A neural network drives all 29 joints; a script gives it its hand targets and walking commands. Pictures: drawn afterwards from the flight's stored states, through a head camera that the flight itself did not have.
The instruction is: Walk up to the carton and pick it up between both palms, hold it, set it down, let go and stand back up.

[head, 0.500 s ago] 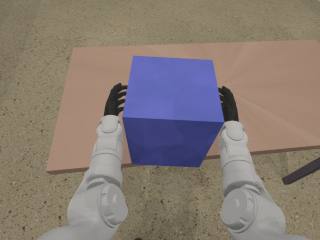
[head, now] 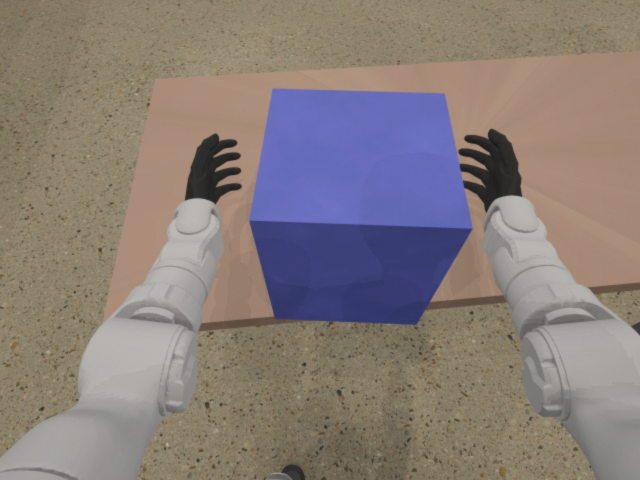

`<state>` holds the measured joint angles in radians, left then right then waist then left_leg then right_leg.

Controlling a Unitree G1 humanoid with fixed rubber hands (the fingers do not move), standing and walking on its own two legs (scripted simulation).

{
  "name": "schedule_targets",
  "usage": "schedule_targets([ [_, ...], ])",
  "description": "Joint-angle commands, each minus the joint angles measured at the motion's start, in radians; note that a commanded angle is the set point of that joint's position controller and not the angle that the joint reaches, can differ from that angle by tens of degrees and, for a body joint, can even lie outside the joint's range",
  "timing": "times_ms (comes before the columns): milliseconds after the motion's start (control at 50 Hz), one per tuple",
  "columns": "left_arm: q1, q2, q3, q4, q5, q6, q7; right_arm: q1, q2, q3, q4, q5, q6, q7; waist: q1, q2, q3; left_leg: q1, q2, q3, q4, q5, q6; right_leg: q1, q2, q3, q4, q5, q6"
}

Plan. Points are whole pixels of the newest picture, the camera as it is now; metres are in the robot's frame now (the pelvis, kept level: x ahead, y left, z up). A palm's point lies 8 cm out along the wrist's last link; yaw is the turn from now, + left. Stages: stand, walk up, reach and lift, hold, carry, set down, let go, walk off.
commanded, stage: set down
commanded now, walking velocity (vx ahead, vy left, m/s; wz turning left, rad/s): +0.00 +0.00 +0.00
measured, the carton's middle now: (351, 217) +0.44 +0.03 +0.04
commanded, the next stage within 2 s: none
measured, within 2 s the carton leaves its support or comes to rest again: neither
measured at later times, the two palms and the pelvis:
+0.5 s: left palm (189, 139) +0.44 +0.21 +0.17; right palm (540, 143) +0.46 -0.16 +0.18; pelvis -0.02 -0.02 +0.01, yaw +1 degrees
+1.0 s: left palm (169, 137) +0.42 +0.22 +0.19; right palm (561, 144) +0.44 -0.17 +0.19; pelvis -0.02 -0.03 +0.02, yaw +3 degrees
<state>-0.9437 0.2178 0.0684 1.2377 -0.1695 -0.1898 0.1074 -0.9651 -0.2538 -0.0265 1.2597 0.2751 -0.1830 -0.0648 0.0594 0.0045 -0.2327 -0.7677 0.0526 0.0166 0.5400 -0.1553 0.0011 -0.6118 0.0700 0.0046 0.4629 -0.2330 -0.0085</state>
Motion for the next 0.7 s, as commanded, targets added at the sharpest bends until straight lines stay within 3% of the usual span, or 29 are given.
schedule_targets([
  [0, -0.568, 0.135, -0.025, -0.329, -0.042, 0.017, -0.021, -0.524, -0.229, 0.035, -0.241, 0.078, 0.009, 0.025, -0.038, 0.045, -0.887, 0.817, -0.002, -0.006, 0.076, 0.590, -0.093, 0.058, -0.005, -0.074, -0.019, 0.567, 0.067],
  [140, -0.581, 0.203, -0.002, -0.340, -0.032, 0.129, -0.041, -0.546, -0.233, 0.059, -0.262, 0.118, 0.116, 0.032, -0.020, 0.006, -0.788, 0.758, -0.016, -0.016, 0.013, 0.434, -0.047, 0.114, -0.029, -0.053, -0.040, 0.511, 0.078],
  [300, -0.663, 0.251, -0.024, -0.263, -0.063, 0.228, -0.026, -0.620, -0.223, 0.050, -0.288, 0.114, 0.223, -0.009, -0.017, -0.012, -0.664, 0.660, -0.023, -0.009, -0.054, 0.236, -0.016, 0.176, -0.040, -0.032, -0.051, 0.407, 0.075],
  [500, -0.783, 0.298, -0.055, -0.326, -0.103, 0.344, -0.011, -0.693, -0.234, -0.006, -0.352, 0.085, 0.332, -0.064, -0.055, 0.057, -0.688, 0.737, -0.027, -0.020, -0.058, 0.221, -0.040, 0.183, -0.036, -0.045, -0.073, 0.407, 0.064],
  [680, -0.822, 0.321, -0.058, -0.381, -0.115, 0.460, -0.007, -0.729, -0.256, -0.019, -0.378, 0.104, 0.420, -0.077, -0.074, 0.090, -0.669, 0.789, -0.030, -0.037, -0.063, 0.245, -0.047, 0.215, -0.038, -0.054, -0.090, 0.442, 0.070],
])
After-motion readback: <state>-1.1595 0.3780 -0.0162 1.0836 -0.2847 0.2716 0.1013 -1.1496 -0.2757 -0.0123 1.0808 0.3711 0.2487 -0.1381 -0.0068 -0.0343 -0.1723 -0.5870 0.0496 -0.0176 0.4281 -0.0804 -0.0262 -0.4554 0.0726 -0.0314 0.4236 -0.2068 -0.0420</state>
